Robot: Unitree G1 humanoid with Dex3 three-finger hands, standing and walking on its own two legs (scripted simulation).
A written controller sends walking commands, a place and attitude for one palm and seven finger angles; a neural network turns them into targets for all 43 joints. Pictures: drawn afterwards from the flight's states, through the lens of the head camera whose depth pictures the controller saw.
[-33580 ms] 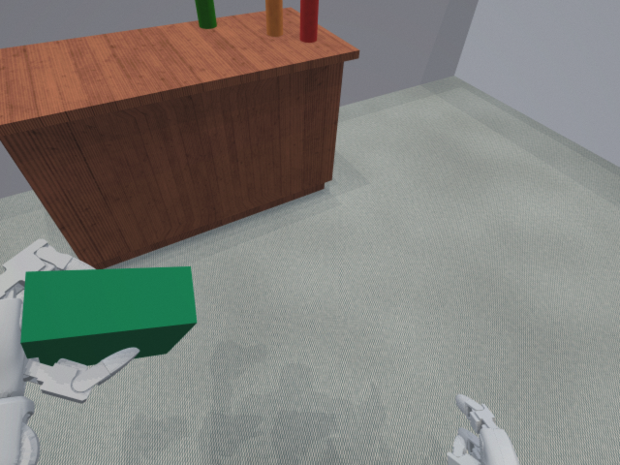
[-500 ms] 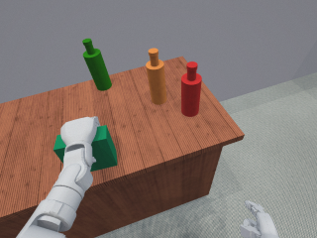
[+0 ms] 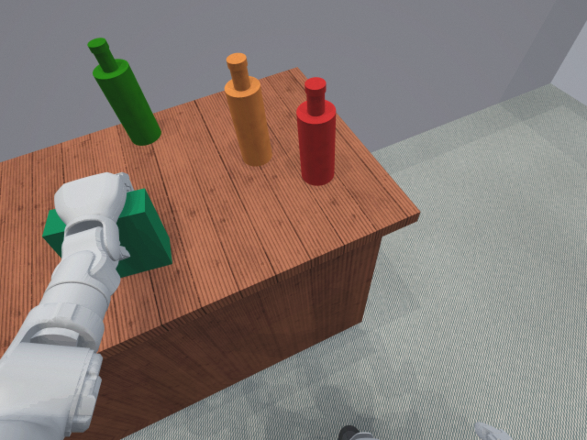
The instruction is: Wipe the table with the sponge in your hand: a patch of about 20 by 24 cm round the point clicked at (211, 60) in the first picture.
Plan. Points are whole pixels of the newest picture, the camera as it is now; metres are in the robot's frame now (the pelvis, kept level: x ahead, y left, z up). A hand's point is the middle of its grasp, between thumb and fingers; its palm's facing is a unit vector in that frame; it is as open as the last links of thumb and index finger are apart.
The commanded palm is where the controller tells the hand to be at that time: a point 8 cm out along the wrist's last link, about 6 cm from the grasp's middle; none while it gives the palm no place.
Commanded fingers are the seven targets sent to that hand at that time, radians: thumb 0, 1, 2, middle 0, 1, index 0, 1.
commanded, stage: wipe forward along the middle lane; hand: left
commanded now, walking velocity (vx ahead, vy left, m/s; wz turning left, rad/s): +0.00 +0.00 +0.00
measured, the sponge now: (120, 247) +0.40 +0.30 +0.00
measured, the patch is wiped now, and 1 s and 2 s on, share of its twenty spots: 1.00 1.00 1.00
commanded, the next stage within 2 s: slide back across to the first lane in 0.62 s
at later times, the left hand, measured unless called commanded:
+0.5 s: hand (101, 200) +0.46 +0.32 +0.05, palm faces -0.10 +0.01 -1.00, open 9.9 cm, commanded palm +0.44 +0.32 +0.08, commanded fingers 0.00 0.10 1.30 -1.20 -1.60 -1.20 -1.60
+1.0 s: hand (92, 188) +0.48 +0.35 +0.05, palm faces -0.09 -0.02 -1.00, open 9.9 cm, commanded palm +0.45 +0.36 +0.09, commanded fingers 0.00 0.10 1.30 -1.20 -1.60 -1.20 -1.60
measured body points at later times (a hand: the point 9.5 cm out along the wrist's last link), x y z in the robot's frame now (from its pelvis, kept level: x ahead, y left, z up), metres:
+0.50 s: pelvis +0.01 +0.03 +0.00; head +0.09 +0.01 +0.44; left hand +0.46 +0.32 +0.10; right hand +0.09 -0.24 -0.14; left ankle -0.03 +0.13 -0.73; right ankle +0.08 -0.10 -0.73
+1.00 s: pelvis +0.03 +0.03 +0.00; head +0.12 +0.02 +0.44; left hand +0.48 +0.34 +0.10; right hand +0.09 -0.24 -0.14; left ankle -0.03 +0.13 -0.73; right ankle +0.08 -0.10 -0.73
